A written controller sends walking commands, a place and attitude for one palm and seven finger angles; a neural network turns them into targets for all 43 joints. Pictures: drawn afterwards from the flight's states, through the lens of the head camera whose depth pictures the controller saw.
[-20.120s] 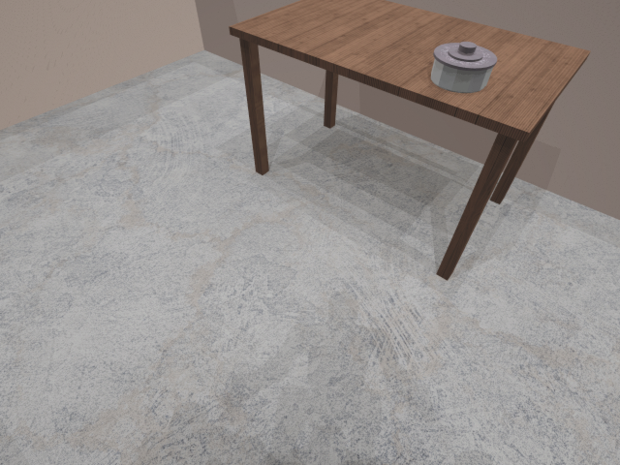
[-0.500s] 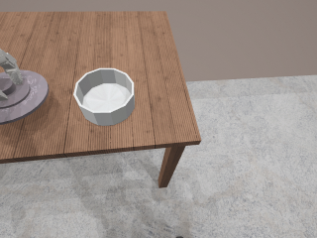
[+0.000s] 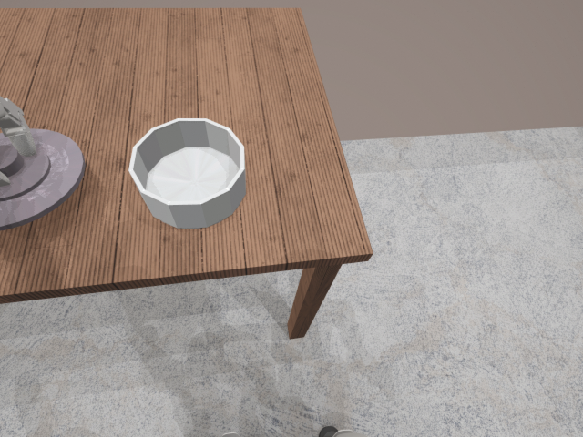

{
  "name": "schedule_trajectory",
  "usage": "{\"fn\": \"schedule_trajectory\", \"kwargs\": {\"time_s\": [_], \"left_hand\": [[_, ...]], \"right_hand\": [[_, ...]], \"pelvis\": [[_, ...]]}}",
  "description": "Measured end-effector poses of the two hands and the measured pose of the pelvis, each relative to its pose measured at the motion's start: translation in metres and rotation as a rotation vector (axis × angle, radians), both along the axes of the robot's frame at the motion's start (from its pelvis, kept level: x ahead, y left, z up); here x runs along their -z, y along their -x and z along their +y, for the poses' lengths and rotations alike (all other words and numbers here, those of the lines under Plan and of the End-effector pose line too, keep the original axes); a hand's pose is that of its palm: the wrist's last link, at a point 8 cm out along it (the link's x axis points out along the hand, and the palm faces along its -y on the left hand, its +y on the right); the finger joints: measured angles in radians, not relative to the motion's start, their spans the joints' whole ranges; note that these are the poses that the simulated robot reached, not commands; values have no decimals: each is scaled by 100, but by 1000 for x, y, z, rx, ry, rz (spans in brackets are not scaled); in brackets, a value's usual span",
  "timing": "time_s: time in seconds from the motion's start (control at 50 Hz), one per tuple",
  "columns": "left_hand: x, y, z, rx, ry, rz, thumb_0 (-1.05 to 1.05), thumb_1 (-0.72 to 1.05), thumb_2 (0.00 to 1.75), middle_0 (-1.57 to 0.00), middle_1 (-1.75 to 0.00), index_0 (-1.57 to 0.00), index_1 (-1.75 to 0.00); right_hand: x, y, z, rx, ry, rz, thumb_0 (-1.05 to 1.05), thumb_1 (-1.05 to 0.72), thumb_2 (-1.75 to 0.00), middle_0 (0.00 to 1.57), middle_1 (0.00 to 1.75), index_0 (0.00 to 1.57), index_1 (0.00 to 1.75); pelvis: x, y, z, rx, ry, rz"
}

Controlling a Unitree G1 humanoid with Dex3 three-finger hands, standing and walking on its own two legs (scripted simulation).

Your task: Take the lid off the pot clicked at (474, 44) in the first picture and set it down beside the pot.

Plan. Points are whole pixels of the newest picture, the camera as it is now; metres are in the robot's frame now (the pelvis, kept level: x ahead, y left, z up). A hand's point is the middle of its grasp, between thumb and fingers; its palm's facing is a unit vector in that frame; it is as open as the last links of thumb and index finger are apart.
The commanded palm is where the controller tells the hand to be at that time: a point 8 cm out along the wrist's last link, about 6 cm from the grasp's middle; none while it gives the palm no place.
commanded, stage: lower the lid onto the table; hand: left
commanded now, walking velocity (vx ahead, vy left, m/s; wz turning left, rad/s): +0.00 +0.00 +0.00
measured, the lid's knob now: (0, 161) +0.47 +0.36 +0.06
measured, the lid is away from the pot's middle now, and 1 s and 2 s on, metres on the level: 0.23 0.22 0.21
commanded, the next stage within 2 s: open the fingers wide in 0.86 s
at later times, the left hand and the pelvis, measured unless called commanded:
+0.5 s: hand (1, 182) +0.44 +0.35 +0.07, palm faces -0.49 -0.12 -0.87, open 7.5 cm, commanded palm +0.50 +0.36 +0.12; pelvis -0.01 -0.01 -0.01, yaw +0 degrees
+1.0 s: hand (26, 187) +0.45 +0.34 +0.04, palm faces -0.48 -0.12 -0.87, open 7.5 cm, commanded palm +0.47 +0.33 +0.09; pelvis -0.01 -0.01 -0.02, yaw -1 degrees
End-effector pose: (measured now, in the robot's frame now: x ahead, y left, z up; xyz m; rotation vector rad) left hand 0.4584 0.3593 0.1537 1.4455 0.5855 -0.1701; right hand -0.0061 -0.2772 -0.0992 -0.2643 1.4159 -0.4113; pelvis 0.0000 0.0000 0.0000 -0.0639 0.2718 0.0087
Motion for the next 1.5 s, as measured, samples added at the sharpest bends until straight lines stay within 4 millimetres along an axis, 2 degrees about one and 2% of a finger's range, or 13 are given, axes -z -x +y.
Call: {"fn": "schedule_trajectory", "kwargs": {"time_s": [0.34, 0.76, 0.98, 1.12, 1.32, 1.5], "left_hand": [[20, 8, -6, 18, -2, 18, 1, 25, 65, -68, -97, -68, -97], [45, 5, -16, 37, -13, 45, 1, 25, 65, -68, -97, -68, -96], [59, -3, -17, 30, -7, 39, 1, 25, 64, -68, -97, -68, -97], [64, 9, -24, 44, 17, 20, 0, 27, 63, -66, -98, -66, -98], [64, 15, -23, 33, -8, 35, 0, 30, 62, -62, -99, -62, -100], [55, 19, -23, 22, -7, 13, 0, 33, 61, -57, -101, -57, -101]], "right_hand": [[4, -9, -4, -21, 11, -30, 0, -90, -89, 21, 30, 21, 30], [10, 17, -15, 11, 32, 31, 0, -90, -89, 21, 30, 21, 30], [13, 21, -14, 28, 34, 45, 0, -90, -89, 21, 30, 21, 30], [16, 10, -8, 16, -21, 63, 0, -90, -89, 21, 30, 21, 30], [17, -16, -10, -20, -19, -27, 0, -90, -89, 21, 30, 21, 30], [18, -15, -14, -29, -19, -30, 0, -90, -89, 21, 30, 21, 30]], "pelvis": [[4, 5, -4, -2, 1, 8], [13, 10, -13, 6, 3, 41], [18, 10, -15, 15, 6, 70], [14, 6, -13, 8, 3, 57], [14, 9, -14, 1, 1, 45], [14, 12, -16, -1, -3, 37]]}}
